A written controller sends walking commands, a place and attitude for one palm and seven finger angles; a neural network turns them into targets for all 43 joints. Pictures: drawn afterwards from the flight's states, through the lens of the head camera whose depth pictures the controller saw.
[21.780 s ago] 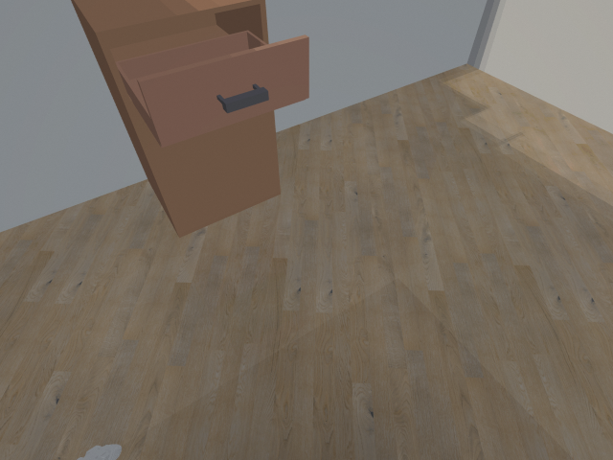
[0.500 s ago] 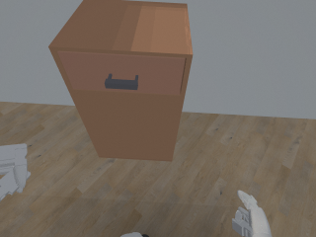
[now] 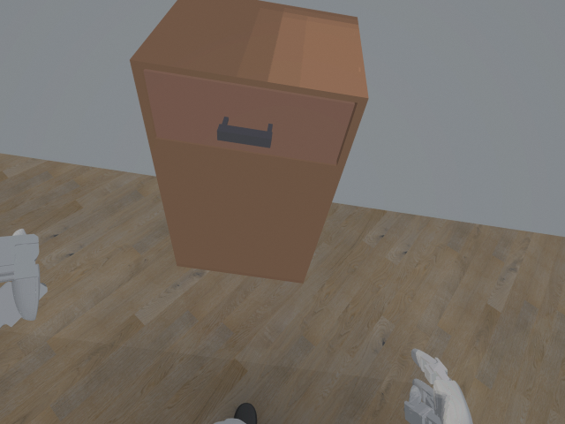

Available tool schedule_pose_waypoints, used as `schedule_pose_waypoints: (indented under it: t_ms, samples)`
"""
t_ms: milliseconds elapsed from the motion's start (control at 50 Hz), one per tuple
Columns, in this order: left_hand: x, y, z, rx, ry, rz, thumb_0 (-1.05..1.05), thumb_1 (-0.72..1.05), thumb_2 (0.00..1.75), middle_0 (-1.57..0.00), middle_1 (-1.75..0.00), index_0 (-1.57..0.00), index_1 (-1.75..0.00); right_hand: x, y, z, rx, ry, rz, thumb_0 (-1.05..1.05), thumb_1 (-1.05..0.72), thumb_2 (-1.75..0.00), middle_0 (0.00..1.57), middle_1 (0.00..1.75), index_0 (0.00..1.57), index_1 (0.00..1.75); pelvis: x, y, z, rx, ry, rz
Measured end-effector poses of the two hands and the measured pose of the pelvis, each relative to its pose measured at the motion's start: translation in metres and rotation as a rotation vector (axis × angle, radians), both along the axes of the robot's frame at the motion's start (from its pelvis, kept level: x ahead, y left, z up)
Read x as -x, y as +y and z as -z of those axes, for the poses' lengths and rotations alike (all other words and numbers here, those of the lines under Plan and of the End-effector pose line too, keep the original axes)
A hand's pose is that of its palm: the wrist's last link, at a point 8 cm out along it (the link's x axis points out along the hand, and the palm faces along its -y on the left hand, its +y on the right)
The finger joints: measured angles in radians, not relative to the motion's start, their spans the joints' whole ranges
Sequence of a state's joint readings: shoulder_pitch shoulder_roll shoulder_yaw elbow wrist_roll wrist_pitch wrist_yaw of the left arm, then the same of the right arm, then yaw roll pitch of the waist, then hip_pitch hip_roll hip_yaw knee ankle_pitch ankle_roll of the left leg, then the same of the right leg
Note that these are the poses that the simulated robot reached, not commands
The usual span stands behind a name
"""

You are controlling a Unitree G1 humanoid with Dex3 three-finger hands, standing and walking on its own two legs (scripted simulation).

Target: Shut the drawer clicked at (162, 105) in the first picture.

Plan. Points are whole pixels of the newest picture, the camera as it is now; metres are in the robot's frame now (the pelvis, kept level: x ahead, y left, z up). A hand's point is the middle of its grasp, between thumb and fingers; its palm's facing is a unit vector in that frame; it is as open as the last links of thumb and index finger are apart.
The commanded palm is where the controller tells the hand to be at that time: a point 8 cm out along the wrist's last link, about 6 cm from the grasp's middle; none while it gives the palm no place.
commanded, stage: step back with the hand held close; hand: left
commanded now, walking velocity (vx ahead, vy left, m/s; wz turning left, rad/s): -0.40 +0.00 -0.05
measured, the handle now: (246, 130) +0.72 +0.13 -0.03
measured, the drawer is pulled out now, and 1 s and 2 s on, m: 0.00 0.00 0.00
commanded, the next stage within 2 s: stop stepping back and stand still in 0.06 s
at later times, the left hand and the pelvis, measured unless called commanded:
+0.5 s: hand out of the picture +0.08 +0.28 +0.17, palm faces +0.38 -0.85 -0.36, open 3.2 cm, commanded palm +0.04 +0.32 +0.18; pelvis -0.11 +0.04 -0.03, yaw -3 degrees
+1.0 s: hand out of the picture +0.03 +0.30 +0.16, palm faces +0.42 -0.84 -0.35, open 3.3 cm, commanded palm -0.04 +0.35 +0.18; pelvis -0.17 +0.07 -0.01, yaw -1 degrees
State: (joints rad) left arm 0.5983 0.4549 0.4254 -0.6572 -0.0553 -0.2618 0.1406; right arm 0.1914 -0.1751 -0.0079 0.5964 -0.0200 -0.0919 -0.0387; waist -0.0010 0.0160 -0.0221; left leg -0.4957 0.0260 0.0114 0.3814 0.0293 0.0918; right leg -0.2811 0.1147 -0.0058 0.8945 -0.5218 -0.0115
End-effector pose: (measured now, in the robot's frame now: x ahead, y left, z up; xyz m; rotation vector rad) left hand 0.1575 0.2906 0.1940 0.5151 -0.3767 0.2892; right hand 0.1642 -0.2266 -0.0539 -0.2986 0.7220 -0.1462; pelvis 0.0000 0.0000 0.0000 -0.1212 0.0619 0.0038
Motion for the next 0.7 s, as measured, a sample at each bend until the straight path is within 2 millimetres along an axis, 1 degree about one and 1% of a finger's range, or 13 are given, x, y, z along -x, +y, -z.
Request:
schedule_pose_waypoints:
  t_ms: [80, 140, 220, 300, 320, 360, 400, 440, 480, 500, 560, 620, 700]
  samples:
    - [0.015, -0.006, 0.002, 0.027, 0.004, 0.045, 0.01, 0.89, 0.90, -1.41, -1.60, -1.41, -1.60, 0.011, 0.009, 0.001, -0.018, -0.014, -0.028, 0.01, -0.90, -0.90, 0.21, 0.30, 0.21, 0.30, 0.017, 0.002, 0.000, -0.007, 0.033, 0.029]
    - [0.026, -0.016, 0.007, -0.011, -0.015, 0.102, 0.01, 0.89, 0.90, -1.41, -1.60, -1.41, -1.60, 0.025, 0.010, 0.013, -0.032, -0.033, -0.028, 0.01, -0.90, -0.90, 0.21, 0.30, 0.21, 0.30, 0.040, 0.002, 0.014, -0.057, 0.023, 0.094]
    - [0.032, -0.021, 0.008, 0.012, -0.051, 0.183, 0.01, 0.89, 0.90, -1.41, -1.60, -1.41, -1.60, 0.065, 0.008, 0.025, -0.032, -0.010, 0.057, 0.01, -0.90, -0.90, 0.21, 0.30, 0.21, 0.30, 0.055, 0.012, 0.019, -0.022, -0.052, 0.097]
    - [0.041, -0.012, 0.009, 0.016, -0.031, 0.182, 0.01, 0.89, 0.90, -1.41, -1.60, -1.41, -1.60, 0.109, 0.003, 0.029, -0.023, 0.010, 0.134, 0.01, -0.91, -0.90, 0.21, 0.30, 0.21, 0.30, 0.074, 0.018, 0.021, -0.024, -0.074, 0.058]
    - [0.048, -0.008, 0.008, 0.005, -0.013, 0.168, 0.01, 0.89, 0.90, -1.41, -1.60, -1.41, -1.60, 0.119, 0.003, 0.029, -0.026, 0.023, 0.140, 0.01, -0.91, -0.90, 0.21, 0.30, 0.21, 0.30, 0.081, 0.018, 0.019, -0.025, -0.074, 0.034]
    - [0.070, 0.001, 0.005, -0.037, 0.014, 0.145, 0.01, 0.89, 0.90, -1.41, -1.60, -1.41, -1.60, 0.139, 0.003, 0.030, -0.032, 0.049, 0.142, 0.01, -0.91, -0.90, 0.21, 0.30, 0.21, 0.30, 0.093, 0.021, 0.019, -0.029, -0.077, 0.003]
    - [0.094, 0.009, 0.003, -0.062, 0.018, 0.122, 0.01, 0.89, 0.90, -1.41, -1.60, -1.41, -1.60, 0.158, 0.002, 0.032, -0.020, 0.089, 0.158, 0.01, -0.91, -0.90, 0.21, 0.30, 0.21, 0.30, 0.097, 0.025, 0.020, -0.047, -0.079, 0.048]
    - [0.110, 0.020, 0.004, -0.044, -0.013, 0.083, 0.01, 0.89, 0.90, -1.41, -1.60, -1.41, -1.60, 0.172, 0.003, 0.032, 0.008, 0.118, 0.172, 0.01, -0.91, -0.90, 0.21, 0.30, 0.21, 0.30, 0.097, 0.031, 0.020, -0.052, -0.074, 0.072]
    - [0.115, 0.031, 0.010, 0.000, -0.070, 0.042, 0.01, 0.89, 0.90, -1.41, -1.60, -1.41, -1.60, 0.180, 0.004, 0.035, 0.044, 0.107, 0.168, 0.01, -0.91, -0.90, 0.21, 0.30, 0.20, 0.30, 0.102, 0.041, 0.026, -0.046, -0.069, 0.069]
    - [0.114, 0.036, 0.013, 0.030, -0.090, 0.020, 0.01, 0.89, 0.90, -1.41, -1.60, -1.41, -1.60, 0.183, 0.007, 0.036, 0.051, 0.101, 0.167, 0.01, -0.91, -0.90, 0.21, 0.30, 0.20, 0.30, 0.109, 0.045, 0.027, -0.057, -0.074, 0.060]
    - [0.110, 0.044, 0.017, 0.087, -0.081, -0.012, 0.01, 0.89, 0.90, -1.41, -1.60, -1.41, -1.60, 0.191, 0.023, 0.030, 0.019, 0.065, 0.148, 0.01, -0.91, -0.90, 0.20, 0.30, 0.20, 0.30, 0.131, 0.049, 0.018, -0.075, -0.099, 0.057]
    - [0.117, 0.034, 0.011, 0.088, -0.031, 0.033, 0.02, 0.89, 0.90, -1.41, -1.60, -1.41, -1.60, 0.196, 0.041, 0.015, -0.046, 0.015, 0.127, 0.01, -0.91, -0.90, 0.20, 0.30, 0.20, 0.30, 0.144, 0.048, 0.005, -0.075, -0.103, 0.067]
    - [0.143, 0.017, -0.003, 0.032, 0.054, 0.100, 0.02, 0.89, 0.90, -1.41, -1.60, -1.41, -1.60, 0.197, 0.056, 0.002, -0.095, -0.031, 0.097, 0.01, -0.91, -0.90, 0.21, 0.30, 0.21, 0.30, 0.154, 0.047, -0.007, -0.063, -0.082, 0.065]
